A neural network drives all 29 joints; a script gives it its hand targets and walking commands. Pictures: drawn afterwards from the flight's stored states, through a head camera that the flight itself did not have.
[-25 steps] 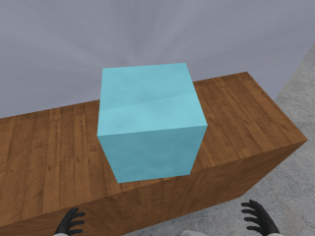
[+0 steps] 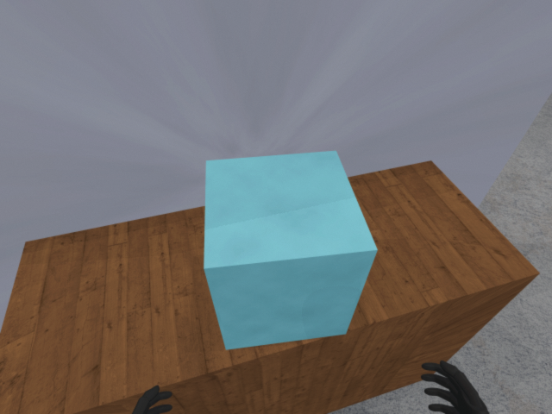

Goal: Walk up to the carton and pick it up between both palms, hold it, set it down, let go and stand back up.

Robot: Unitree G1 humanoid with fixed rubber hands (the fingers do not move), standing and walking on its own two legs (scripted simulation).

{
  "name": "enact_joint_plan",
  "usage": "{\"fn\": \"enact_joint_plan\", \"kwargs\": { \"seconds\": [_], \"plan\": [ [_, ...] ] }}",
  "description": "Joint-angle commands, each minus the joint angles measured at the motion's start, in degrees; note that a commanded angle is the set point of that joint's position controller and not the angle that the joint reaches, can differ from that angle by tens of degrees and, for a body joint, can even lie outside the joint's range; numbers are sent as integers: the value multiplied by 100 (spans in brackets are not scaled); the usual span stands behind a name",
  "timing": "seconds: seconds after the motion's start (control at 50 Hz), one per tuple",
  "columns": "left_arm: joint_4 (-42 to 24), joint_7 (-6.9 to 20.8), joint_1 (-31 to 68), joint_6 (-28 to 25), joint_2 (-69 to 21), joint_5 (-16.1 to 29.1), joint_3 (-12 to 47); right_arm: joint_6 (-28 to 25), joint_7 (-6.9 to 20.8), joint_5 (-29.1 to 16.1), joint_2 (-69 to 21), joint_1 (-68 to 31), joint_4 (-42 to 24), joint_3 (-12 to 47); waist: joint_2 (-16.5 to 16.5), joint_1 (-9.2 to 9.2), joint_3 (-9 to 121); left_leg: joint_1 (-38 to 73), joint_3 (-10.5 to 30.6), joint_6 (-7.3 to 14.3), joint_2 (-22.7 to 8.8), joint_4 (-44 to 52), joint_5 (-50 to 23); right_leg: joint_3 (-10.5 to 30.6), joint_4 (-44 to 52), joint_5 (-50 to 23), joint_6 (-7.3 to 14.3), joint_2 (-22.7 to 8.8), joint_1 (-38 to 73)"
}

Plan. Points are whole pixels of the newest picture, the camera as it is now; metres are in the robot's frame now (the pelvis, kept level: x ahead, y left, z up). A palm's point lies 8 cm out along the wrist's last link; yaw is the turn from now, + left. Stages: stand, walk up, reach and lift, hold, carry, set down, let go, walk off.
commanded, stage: reach and lift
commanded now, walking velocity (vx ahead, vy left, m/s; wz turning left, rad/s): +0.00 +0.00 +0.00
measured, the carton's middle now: (279, 252) +0.38 +0.02 +0.01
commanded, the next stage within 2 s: none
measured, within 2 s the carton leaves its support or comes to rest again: neither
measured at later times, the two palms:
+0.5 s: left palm out of the picture +0.11 +0.21 -0.06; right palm (463, 394) +0.18 -0.23 -0.04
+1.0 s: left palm (158, 370) +0.20 +0.19 -0.01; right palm (470, 366) +0.20 -0.23 +0.00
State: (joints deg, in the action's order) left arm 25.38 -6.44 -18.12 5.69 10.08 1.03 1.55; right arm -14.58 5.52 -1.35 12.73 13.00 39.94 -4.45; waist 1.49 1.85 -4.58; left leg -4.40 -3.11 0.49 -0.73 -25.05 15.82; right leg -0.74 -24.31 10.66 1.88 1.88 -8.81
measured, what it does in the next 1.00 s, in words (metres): stands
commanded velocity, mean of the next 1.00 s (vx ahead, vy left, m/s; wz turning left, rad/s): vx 0.00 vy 0.00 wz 0.00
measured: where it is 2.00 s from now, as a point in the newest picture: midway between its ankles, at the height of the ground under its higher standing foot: outside the picture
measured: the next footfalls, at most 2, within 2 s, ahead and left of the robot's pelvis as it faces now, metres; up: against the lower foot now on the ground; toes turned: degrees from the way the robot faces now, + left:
none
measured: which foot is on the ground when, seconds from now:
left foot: down 0.00-1.00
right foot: down 0.00-1.00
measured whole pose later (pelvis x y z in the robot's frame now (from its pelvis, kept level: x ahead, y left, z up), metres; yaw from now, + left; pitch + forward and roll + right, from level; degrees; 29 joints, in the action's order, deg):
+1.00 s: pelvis +0.00 -0.01 +0.00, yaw +0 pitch -6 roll +1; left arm 19.3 -10.2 -12.0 -7.0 8.3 6.6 4.7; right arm -12.5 4.4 -12.4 11.9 13.8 23.4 -0.6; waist 2.6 2.8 -0.7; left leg 0.1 -3.5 -0.4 -0.6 -20.1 13.8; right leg 0.2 -23.3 10.8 2.7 2.1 -6.2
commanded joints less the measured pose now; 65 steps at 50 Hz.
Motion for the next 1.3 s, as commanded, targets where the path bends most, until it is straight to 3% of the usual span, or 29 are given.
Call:
{"fn": "enact_joint_plan", "kwargs": {
  "seconds": [0.0,0.24,0.46,0.5,0.52,0.54,0.58,0.66,0.68,0.76,0.86,0.9,1.0,1.08,1.14,1.28],
  "plan": [
    [-1386,-160,806,-785,478,75,-151,-229,33,-170,947,-278,-759,-257,-188,-60,473,-970,-26,-116,-211,857,-465,194,402,-223,164,-182,858],
    [-1807,-286,535,-1758,373,234,55,-531,33,-701,813,-110,-1001,-122,-227,-76,573,-839,31,-260,-50,787,-983,328,468,-628,143,-226,1085],
    [-2117,-373,755,-2524,370,516,300,-736,7,-977,626,-226,-1450,-44,-236,-156,649,-1144,114,-277,31,666,-711,396,341,-321,72,-242,983],
    [-2111,-386,806,-2642,366,580,353,-752,5,-1017,594,-255,-1522,-28,-215,-187,670,-1187,132,-275,43,643,-627,407,318,-246,56,-242,932],
    [-1627,-402,290,-2544,517,501,296,-752,-10,-995,547,195,-1298,21,-158,-161,534,-902,141,-182,-45,785,-496,449,302,-400,161,-228,934],
    [-1850,-389,346,-2569,581,519,240,-811,-32,-1053,577,93,-1565,45,-66,-51,673,-845,114,-153,-33,767,-631,464,308,-568,159,-236,1016],
    [-1720,-357,293,-2582,505,553,294,-863,-73,-1031,522,78,-1571,69,20,-56,514,-896,117,-141,-7,834,-575,480,367,-565,150,-227,1061],
    [-1327,-319,328,-2557,313,684,462,-861,-64,-1007,465,-79,-1800,40,-43,14,298,-998,123,-124,-38,959,-256,454,450,-22,182,-210,832],
    [-1128,-306,315,-2498,242,704,534,-830,-63,-980,480,-108,-1795,7,0,-32,139,-1009,130,-119,-51,997,-109,444,492,173,199,-197,799],
    [-951,-301,644,-2260,276,673,435,-650,-59,-1013,503,-343,-1941,107,59,124,30,-1007,101,-62,-29,1050,21,473,565,497,203,-227,711],
    [-1242,-355,1062,-1799,306,555,160,-285,-75,-1050,545,-646,-2436,171,228,219,133,-955,30,-25,32,1091,-245,535,647,188,112,-257,819],
    [-1436,-384,1318,-1588,267,560,105,-74,-90,-1121,529,-844,-2593,246,145,262,182,-931,1,-9,53,1144,-153,595,700,272,101,-288,824],
    [-2277,-417,1811,-908,213,545,7,443,-198,-1189,553,-1079,-3098,148,-61,104,474,-755,-9,-22,70,1179,-342,621,741,-97,72,-314,758],
    [-2771,-310,1771,-382,105,401,-165,814,-325,-1285,511,-956,-3079,142,-144,-18,622,-473,25,-51,95,1176,-712,591,792,-570,34,-268,863],
    [-3116,-227,1687,-64,77,384,-266,986,-410,-1300,588,-1030,-3449,123,-129,-31,883,-248,75,-89,105,1120,-1197,522,770,-1064,-7,-205,933],
    [-3744,-99,2027,549,95,553,-436,1387,-540,-1282,803,-1575,-4305,-43,103,-18,1061,-100,111,-98,68,1104,-1404,386,841,-1037,-47,-59,749]
  ]
}}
